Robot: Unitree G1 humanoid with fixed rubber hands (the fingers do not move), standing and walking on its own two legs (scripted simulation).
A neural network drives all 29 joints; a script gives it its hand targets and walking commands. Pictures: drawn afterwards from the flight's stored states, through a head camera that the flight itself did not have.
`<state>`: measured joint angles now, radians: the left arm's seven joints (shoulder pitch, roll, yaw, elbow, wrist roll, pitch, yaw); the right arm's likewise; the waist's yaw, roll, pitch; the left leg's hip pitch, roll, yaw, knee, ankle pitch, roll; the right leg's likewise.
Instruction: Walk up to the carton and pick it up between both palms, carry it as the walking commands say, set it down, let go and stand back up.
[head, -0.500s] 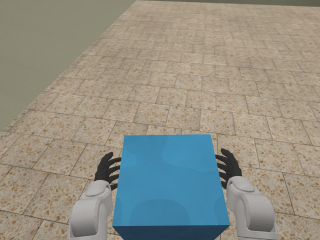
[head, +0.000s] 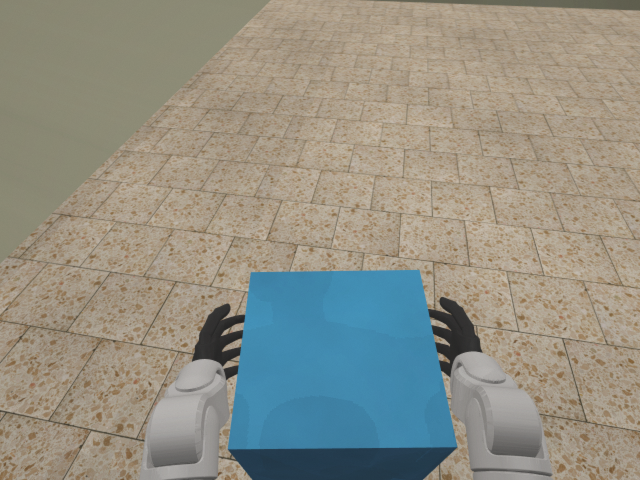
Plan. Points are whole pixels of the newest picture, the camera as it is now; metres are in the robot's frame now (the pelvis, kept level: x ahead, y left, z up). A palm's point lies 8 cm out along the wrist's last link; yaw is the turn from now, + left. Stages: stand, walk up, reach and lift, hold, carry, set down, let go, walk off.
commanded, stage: carry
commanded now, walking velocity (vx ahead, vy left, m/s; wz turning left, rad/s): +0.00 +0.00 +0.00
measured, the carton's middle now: (335, 387) +0.26 +0.00 -0.02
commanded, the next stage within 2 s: none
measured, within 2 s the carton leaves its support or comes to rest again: neither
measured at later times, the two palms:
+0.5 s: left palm (210, 365) +0.26 +0.15 +0.05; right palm (465, 358) +0.26 -0.15 +0.06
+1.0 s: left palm (217, 360) +0.26 +0.14 +0.05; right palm (471, 356) +0.26 -0.16 +0.06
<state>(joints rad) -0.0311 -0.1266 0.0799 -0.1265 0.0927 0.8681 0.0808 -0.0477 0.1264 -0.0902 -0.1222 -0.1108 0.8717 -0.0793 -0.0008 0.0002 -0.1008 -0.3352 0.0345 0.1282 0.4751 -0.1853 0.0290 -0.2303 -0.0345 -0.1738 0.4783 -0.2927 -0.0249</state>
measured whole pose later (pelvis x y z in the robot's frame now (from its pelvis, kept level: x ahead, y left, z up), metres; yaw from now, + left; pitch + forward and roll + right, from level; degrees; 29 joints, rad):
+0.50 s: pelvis +0.00 +0.00 +0.00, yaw +0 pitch +3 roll +0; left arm -0.04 -0.13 0.08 -0.15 0.09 0.88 0.08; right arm -0.05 0.13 -0.09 -0.15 -0.11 0.89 -0.08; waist 0.00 0.00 -0.11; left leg -0.34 0.03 0.13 0.47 -0.18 0.03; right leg -0.24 -0.04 -0.17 0.48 -0.29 -0.02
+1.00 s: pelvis +0.00 -0.01 +0.00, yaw +0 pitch +3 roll +0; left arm -0.04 -0.13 0.08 -0.16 0.09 0.90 0.09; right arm -0.06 0.13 -0.09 -0.15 -0.11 0.91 -0.08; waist 0.00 0.00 -0.11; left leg -0.33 0.04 0.13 0.48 -0.19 0.02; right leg -0.24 -0.03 -0.17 0.49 -0.31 -0.03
